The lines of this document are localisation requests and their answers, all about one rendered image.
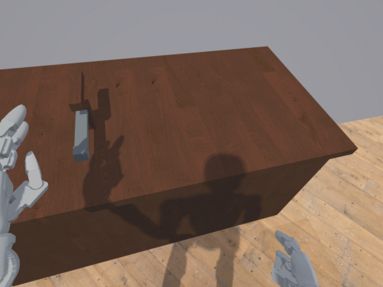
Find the counter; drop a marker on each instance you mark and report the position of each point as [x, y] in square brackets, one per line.
[180, 146]

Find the left robot forearm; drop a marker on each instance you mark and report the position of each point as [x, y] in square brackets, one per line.
[9, 260]

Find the right robot hand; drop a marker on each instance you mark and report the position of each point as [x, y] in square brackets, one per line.
[298, 271]

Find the left robot hand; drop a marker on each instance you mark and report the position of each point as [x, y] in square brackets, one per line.
[13, 130]

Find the tap lever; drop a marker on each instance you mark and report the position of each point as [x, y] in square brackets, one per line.
[81, 143]

